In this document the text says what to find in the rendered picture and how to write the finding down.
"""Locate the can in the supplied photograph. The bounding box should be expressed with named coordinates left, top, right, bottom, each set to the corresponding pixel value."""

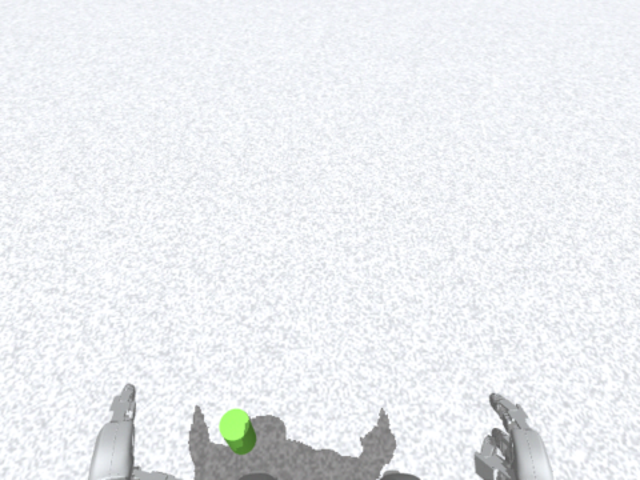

left=219, top=409, right=256, bottom=455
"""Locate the right robot hand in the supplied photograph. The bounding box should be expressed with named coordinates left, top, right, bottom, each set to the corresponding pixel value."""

left=474, top=393, right=554, bottom=480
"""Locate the left robot hand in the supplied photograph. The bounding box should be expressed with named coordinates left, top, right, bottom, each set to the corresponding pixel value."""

left=88, top=384, right=182, bottom=480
